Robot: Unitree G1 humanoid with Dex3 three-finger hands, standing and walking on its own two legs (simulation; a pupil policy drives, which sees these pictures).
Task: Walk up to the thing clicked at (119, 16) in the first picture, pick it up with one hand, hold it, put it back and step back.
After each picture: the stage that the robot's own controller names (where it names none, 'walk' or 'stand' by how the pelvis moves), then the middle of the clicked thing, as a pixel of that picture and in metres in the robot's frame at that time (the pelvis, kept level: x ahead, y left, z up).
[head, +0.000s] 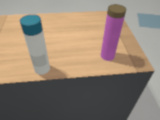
stand; (111, 35) +0.60 -0.08 +0.07
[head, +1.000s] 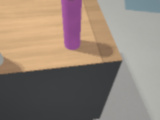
sink last; (71, 20) +0.56 +0.10 +0.11
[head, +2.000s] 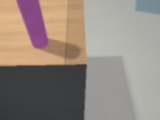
rise first; (33, 18) +0.53 +0.25 +0.13
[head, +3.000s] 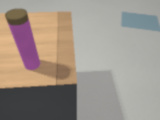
stand; (25, 42) +0.50 +0.26 +0.08
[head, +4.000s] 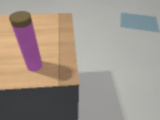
stand; (28, 44) +0.50 +0.25 +0.07
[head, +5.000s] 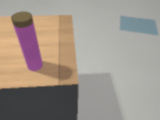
stand; (29, 44) +0.51 +0.25 +0.07
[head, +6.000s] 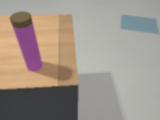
stand; (28, 44) +0.50 +0.26 +0.07
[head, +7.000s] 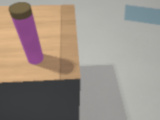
rise first; (29, 37) +0.51 +0.25 +0.08
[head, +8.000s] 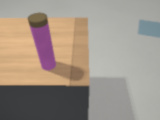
go down; (43, 44) +0.52 +0.24 +0.08
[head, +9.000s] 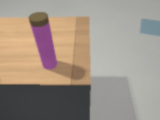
go down; (44, 43) +0.52 +0.24 +0.08
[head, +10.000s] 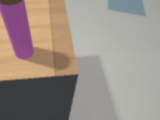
go down; (17, 27) +0.50 +0.22 +0.11
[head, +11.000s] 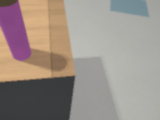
close in; (13, 28) +0.50 +0.23 +0.11
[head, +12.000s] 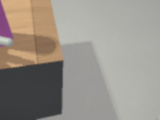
close in; out of the picture +0.52 +0.24 +0.15
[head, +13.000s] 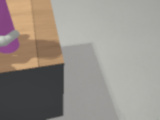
lift; out of the picture +0.50 +0.23 +0.15
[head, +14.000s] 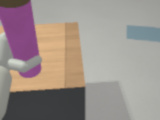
lift; (22, 38) +0.34 +0.18 +0.27
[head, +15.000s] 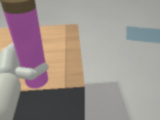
hold; (29, 46) +0.33 +0.17 +0.25
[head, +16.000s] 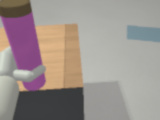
hold; (26, 49) +0.33 +0.18 +0.23
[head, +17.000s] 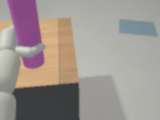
crouch; (27, 28) +0.42 +0.18 +0.24
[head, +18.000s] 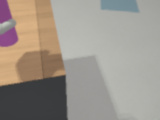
lower; out of the picture +0.52 +0.23 +0.21
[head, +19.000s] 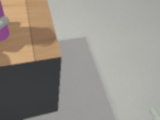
lower; out of the picture +0.54 +0.23 +0.16
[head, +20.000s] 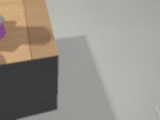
lower; out of the picture +0.54 +0.24 +0.16
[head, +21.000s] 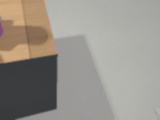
lower; out of the picture +0.54 +0.24 +0.16
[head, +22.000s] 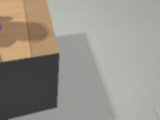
lower; out of the picture +0.54 +0.25 +0.16
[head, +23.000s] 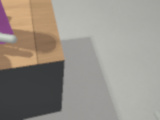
withdraw; out of the picture +0.52 +0.23 +0.15
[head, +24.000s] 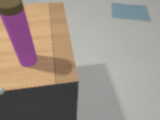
sink last; (20, 36) +0.49 +0.23 +0.12
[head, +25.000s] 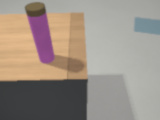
stand; (41, 35) +0.53 +0.24 +0.12
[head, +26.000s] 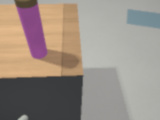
stand; (33, 29) +0.53 +0.23 +0.13
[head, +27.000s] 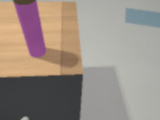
stand; (31, 27) +0.52 +0.23 +0.14
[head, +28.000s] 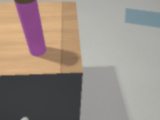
stand; (32, 25) +0.53 +0.23 +0.14
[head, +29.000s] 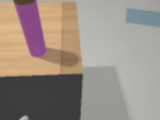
stand; (31, 26) +0.53 +0.23 +0.14
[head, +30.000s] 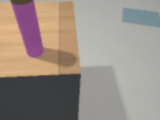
stand; (29, 26) +0.53 +0.23 +0.14
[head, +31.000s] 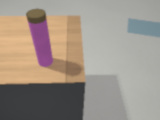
stand; (41, 40) +0.54 +0.22 +0.08
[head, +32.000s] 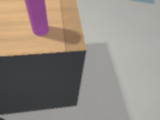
walk; (35, 5) +0.60 +0.21 +0.09
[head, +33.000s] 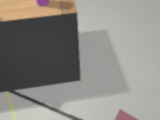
walk; out of the picture +0.88 +0.32 +0.10
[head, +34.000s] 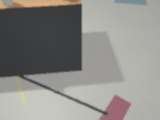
stand; out of the picture +1.16 +0.28 +0.09
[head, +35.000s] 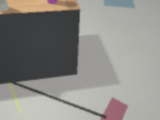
stand; out of the picture +1.11 +0.29 +0.07
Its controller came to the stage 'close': yes
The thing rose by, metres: 0.20
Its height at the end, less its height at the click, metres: +0.00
